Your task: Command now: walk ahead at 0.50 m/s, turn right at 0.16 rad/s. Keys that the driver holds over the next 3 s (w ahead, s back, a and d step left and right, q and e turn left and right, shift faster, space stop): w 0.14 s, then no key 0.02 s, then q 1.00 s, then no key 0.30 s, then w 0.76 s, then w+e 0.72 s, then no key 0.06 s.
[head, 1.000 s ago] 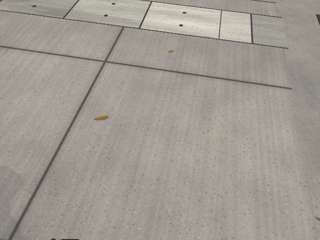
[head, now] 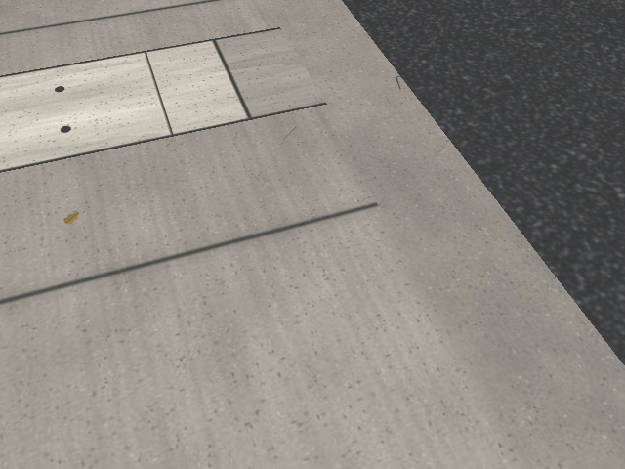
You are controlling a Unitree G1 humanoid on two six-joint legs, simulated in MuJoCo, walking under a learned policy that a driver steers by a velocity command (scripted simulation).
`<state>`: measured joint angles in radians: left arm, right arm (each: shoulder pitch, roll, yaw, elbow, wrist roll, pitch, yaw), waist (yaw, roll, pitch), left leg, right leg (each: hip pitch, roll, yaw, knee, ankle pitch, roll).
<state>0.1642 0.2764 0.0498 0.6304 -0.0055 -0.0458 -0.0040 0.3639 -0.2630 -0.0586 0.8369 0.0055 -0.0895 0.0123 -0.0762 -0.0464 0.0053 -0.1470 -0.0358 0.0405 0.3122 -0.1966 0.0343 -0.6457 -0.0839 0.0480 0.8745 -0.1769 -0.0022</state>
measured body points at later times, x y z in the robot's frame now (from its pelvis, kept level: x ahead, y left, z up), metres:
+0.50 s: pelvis +0.20 -0.06 +0.00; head +0.23 -0.06 +0.45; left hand +0.28 +0.23 -0.11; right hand +0.36 -0.31 -0.12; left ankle +0.26 +0.10 -0.69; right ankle +0.21 -0.15 -0.75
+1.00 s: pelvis +0.24 -0.01 -0.01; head +0.28 +0.02 +0.44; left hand +0.29 +0.31 -0.12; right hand +0.50 -0.22 -0.09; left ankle +0.26 +0.09 -0.75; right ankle +0.32 -0.16 -0.70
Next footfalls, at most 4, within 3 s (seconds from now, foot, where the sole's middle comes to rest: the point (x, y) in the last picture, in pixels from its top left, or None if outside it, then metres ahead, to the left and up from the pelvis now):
0.18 right None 0.25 -0.15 -0.78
0.68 left None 0.29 0.10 -0.78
1.14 right None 0.35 -0.12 -0.78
1.50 left None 0.18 0.08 -0.78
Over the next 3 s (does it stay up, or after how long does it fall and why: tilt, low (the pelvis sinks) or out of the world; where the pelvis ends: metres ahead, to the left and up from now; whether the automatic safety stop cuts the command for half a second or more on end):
stays up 0.81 0.26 -0.02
